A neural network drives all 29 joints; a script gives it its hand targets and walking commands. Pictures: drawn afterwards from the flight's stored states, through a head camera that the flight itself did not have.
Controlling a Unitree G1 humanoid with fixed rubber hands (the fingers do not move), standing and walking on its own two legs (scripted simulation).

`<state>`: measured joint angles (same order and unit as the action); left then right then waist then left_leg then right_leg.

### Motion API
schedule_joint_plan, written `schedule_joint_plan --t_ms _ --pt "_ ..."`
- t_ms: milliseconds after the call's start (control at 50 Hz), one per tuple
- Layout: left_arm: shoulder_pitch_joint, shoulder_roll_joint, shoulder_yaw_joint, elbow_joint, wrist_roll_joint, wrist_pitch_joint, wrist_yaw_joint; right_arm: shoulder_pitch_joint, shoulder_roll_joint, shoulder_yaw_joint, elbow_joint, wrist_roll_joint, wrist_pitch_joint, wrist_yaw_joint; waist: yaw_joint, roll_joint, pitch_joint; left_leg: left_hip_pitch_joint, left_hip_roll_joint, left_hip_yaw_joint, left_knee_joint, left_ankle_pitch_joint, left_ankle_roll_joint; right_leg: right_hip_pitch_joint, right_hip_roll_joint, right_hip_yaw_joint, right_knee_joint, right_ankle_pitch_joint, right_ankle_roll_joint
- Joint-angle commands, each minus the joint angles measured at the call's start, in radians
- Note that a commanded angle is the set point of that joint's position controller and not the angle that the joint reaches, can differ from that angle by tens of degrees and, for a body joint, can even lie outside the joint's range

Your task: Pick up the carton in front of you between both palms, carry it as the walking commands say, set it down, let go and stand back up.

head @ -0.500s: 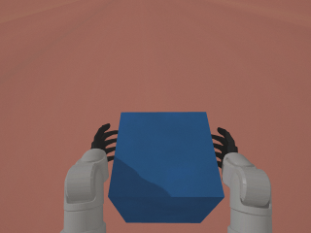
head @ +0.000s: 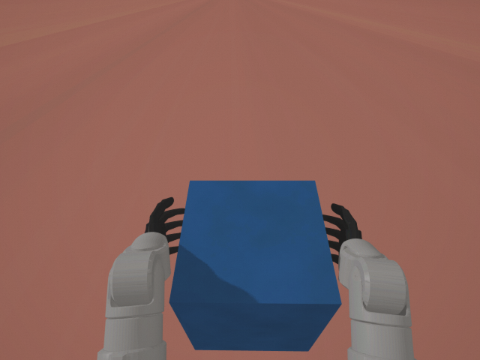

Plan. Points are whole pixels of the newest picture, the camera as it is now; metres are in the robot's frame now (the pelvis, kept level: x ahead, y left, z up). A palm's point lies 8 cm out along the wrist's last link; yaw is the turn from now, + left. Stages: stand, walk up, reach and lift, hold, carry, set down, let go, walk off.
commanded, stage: carry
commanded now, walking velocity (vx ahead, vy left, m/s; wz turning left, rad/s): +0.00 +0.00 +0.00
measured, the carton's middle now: (251, 269) +0.27 +0.00 -0.01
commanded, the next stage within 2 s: hold in 1.68 s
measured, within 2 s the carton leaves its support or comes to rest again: neither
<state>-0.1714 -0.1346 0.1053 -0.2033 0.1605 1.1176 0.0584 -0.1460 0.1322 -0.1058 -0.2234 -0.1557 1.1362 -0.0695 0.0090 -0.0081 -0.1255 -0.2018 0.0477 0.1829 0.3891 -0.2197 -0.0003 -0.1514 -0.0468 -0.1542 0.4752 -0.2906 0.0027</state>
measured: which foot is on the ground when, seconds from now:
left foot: down 0.00-1.00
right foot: down 0.00-1.00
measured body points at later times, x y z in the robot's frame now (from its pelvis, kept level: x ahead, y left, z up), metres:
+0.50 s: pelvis -0.03 +0.00 -0.01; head -0.05 +0.00 +0.44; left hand +0.28 +0.14 +0.01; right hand +0.27 -0.16 +0.01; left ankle -0.04 +0.10 -0.74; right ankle -0.10 -0.11 -0.74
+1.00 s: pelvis -0.07 -0.01 -0.01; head -0.09 -0.01 +0.44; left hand +0.24 +0.14 +0.03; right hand +0.23 -0.16 +0.02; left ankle -0.04 +0.10 -0.74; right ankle -0.10 -0.11 -0.74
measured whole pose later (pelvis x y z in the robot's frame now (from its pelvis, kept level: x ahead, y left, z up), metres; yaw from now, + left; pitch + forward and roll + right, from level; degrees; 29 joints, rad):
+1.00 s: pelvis -0.07 -0.01 -0.01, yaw -1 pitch +2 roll +0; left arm -0.24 -0.15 0.19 0.20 0.25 0.73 0.02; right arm -0.22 0.14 -0.17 0.19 -0.25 0.75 -0.03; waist 0.00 0.00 -0.10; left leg -0.32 0.07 0.17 0.52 -0.22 0.01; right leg -0.23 -0.05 -0.16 0.52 -0.32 -0.01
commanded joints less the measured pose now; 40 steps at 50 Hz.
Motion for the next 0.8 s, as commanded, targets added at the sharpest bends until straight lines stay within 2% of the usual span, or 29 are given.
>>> schedule_joint_plan --t_ms 0,20,40,60,100,120,140,180,220,260,340,400,480,560,640,780 --pt "-0.397 -0.929 -0.704 -0.013 -0.373 -0.035 -0.253 -0.45 0.908 0.675 -0.001 0.363 -0.06 0.257 0.005 0.154 -0.273 0.354 0.21 -0.138 0.129 1.174 0.076 -0.129 -0.048 0.044 -0.016 0.113 0.023" --pt "-0.417 -0.928 -0.706 -0.024 -0.378 -0.05 -0.254 -0.449 0.912 0.67 0.005 0.363 -0.078 0.258 0.001 0.166 -0.251 0.339 0.205 -0.137 0.135 1.124 0.08 -0.133 -0.041 0.042 -0.06 0.085 0.025" --pt "-0.434 -0.924 -0.708 -0.023 -0.38 -0.066 -0.256 -0.446 0.913 0.668 0.008 0.361 -0.096 0.257 -0.003 0.156 -0.247 0.302 0.187 -0.132 0.135 1.028 0.072 -0.093 -0.039 0.04 -0.083 0.156 0.024" --pt "-0.435 -0.918 -0.709 -0.011 -0.376 -0.081 -0.256 -0.44 0.909 0.662 0.018 0.353 -0.114 0.255 -0.006 0.132 -0.25 0.242 0.171 -0.123 0.148 0.932 0.064 -0.035 -0.05 0.044 -0.067 0.301 0.025" --pt "-0.414 -0.902 -0.694 0.015 -0.357 -0.118 -0.255 -0.434 0.893 0.658 0.02 0.334 -0.148 0.25 -0.012 0.016 -0.291 0.114 0.123 -0.083 0.194 0.705 0.038 0.091 -0.095 0.067 0.034 0.669 0.021" --pt "-0.4 -0.896 -0.682 0.03 -0.345 -0.138 -0.254 -0.433 0.884 0.656 0.018 0.324 -0.166 0.248 -0.011 -0.023 -0.3 0.072 0.103 -0.07 0.201 0.601 0.026 0.116 -0.111 0.075 0.055 0.77 0.014" --pt "-0.389 -0.89 -0.67 0.045 -0.33 -0.159 -0.253 -0.436 0.875 0.654 0.019 0.314 -0.183 0.246 -0.009 -0.041 -0.298 0.055 0.091 -0.065 0.197 0.538 0.017 0.117 -0.121 0.079 0.063 0.809 0.008" --pt "-0.372 -0.871 -0.638 0.074 -0.293 -0.198 -0.248 -0.44 0.857 0.638 0.04 0.29 -0.219 0.244 -0.007 -0.035 -0.284 0.071 0.091 -0.07 0.181 0.525 0.011 0.083 -0.119 0.073 0.063 0.746 0.005" --pt "-0.357 -0.845 -0.595 0.117 -0.252 -0.239 -0.244 -0.438 0.837 0.607 0.082 0.259 -0.259 0.242 -0.004 -0.009 -0.272 0.097 0.109 -0.084 0.173 0.597 0.017 0.048 -0.108 0.064 0.054 0.606 0.01" --pt "-0.358 -0.82 -0.546 0.17 -0.213 -0.282 -0.241 -0.438 0.818 0.565 0.139 0.224 -0.302 0.241 -0.005 0.007 -0.258 0.097 0.122 -0.093 0.171 0.629 0.023 0.035 -0.102 0.062 0.044 0.517 0.013" --pt "-0.403 -0.809 -0.445 0.301 -0.145 -0.371 -0.243 -0.473 0.814 0.466 0.275 0.157 -0.39 0.242 -0.007 -0.002 -0.237 0.047 0.119 -0.095 0.172 0.471 0.027 0.041 -0.121 0.073 0.041 0.529 0.0" --pt "-0.469 -0.845 -0.401 0.376 -0.118 -0.44 -0.251 -0.544 0.846 0.422 0.349 0.13 -0.46 0.25 -0.007 -0.004 -0.216 0.042 0.116 -0.102 0.142 0.373 0.028 0.012 -0.121 0.079 0.022 0.442 -0.007" --pt "-0.524 -0.906 -0.396 0.433 -0.111 -0.495 -0.265 -0.593 0.903 0.409 0.411 0.12 -0.517 0.263 -0.009 0.008 -0.213 0.048 0.118 -0.108 0.118 0.331 0.025 0.003 -0.114 0.084 0.003 0.34 -0.011" --pt "-0.515 -0.935 -0.426 0.429 -0.125 -0.494 -0.271 -0.582 0.93 0.436 0.405 0.134 -0.517 0.269 -0.01 0.008 -0.228 0.051 0.12 -0.11 0.11 0.311 0.024 0.004 -0.113 0.087 -0.001 0.309 -0.014" --pt "-0.482 -0.932 -0.475 0.375 -0.157 -0.448 -0.27 -0.55 0.928 0.486 0.347 0.166 -0.471 0.267 -0.01 0.009 -0.232 0.044 0.124 -0.114 0.105 0.303 0.025 -0.004 -0.113 0.09 -0.003 0.285 -0.016" --pt "-0.487 -0.906 -0.46 0.367 -0.154 -0.418 -0.27 -0.551 0.904 0.472 0.339 0.16 -0.439 0.266 -0.008 0.009 -0.19 0.016 0.125 -0.122 0.08 0.226 0.025 -0.045 -0.115 0.097 -0.031 0.205 -0.022"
